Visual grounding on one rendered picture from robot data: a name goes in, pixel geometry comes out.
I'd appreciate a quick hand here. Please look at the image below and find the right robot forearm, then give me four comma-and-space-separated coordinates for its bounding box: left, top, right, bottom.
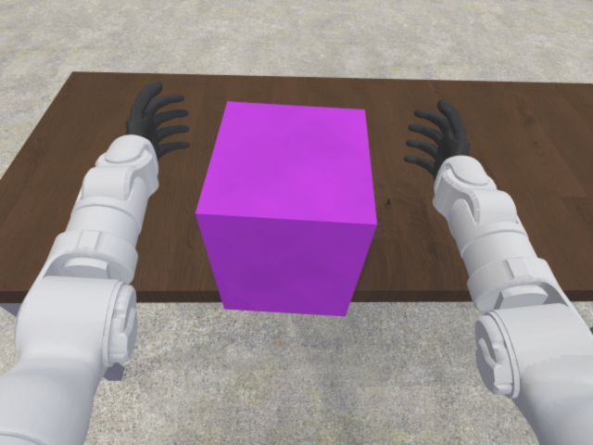
433, 156, 593, 344

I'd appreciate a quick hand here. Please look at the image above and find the left robot forearm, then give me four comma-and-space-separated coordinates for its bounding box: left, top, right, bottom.
14, 134, 159, 358

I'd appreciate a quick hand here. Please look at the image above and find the right robot hand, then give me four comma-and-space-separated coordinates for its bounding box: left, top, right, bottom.
404, 99, 470, 180

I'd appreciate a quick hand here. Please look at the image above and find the carton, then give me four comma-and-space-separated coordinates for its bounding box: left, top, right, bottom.
196, 101, 377, 316

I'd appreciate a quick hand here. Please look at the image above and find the robot left upper arm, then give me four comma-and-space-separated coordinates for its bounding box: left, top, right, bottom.
0, 275, 138, 445

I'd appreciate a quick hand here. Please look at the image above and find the left robot hand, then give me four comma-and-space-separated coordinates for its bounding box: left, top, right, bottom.
125, 82, 190, 160

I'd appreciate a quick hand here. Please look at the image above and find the table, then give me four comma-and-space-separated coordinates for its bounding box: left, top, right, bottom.
0, 71, 593, 381

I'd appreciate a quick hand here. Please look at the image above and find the robot right upper arm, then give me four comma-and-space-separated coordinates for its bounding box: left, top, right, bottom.
474, 303, 593, 445

